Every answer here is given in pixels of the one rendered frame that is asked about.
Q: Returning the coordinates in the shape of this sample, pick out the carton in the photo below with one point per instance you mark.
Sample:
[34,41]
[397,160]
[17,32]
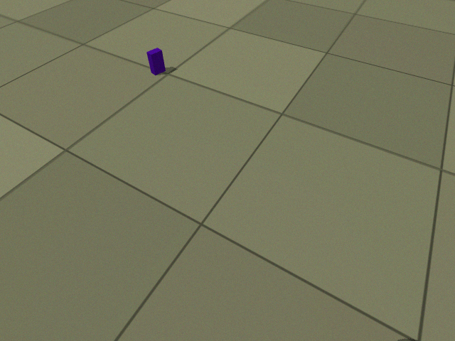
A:
[156,61]

